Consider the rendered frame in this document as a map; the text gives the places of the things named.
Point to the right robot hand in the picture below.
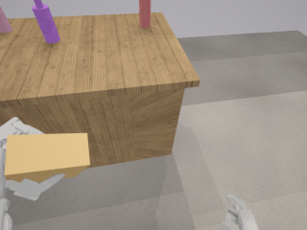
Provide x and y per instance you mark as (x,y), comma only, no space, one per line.
(243,221)

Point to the table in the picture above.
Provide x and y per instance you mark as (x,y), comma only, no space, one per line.
(108,77)

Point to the robot left forearm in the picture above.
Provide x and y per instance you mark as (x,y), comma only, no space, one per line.
(6,220)

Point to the sponge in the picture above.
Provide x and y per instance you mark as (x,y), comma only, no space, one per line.
(40,156)

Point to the left robot hand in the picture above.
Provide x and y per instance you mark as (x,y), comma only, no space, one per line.
(27,188)

